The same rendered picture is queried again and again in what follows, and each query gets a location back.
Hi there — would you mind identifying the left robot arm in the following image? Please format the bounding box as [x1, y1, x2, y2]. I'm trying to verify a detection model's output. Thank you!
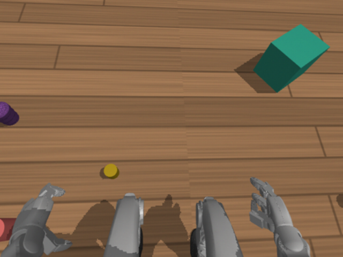
[1, 225, 45, 257]

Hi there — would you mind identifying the right robot hand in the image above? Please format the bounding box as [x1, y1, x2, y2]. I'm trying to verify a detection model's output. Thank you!
[249, 177, 293, 234]

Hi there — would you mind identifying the left robot hand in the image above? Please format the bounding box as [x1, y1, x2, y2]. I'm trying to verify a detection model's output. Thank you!
[12, 183, 72, 255]

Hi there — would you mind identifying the right robot arm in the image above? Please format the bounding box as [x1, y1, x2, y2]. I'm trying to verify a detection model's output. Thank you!
[274, 225, 311, 257]

